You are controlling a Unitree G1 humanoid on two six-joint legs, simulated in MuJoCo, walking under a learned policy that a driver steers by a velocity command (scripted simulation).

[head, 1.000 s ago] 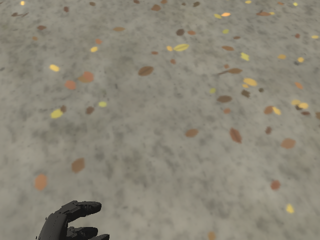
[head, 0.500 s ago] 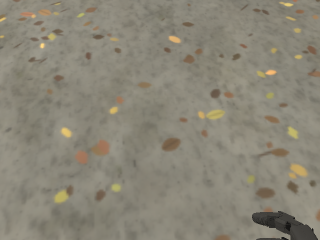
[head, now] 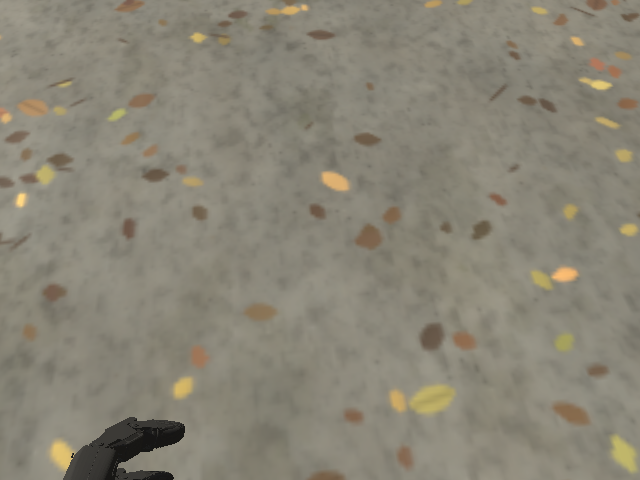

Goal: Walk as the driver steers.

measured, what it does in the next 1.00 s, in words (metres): walks ahead, turning left: left foot, then right foot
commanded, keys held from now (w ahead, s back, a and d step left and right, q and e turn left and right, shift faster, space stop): q+shift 0.36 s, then shift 0.64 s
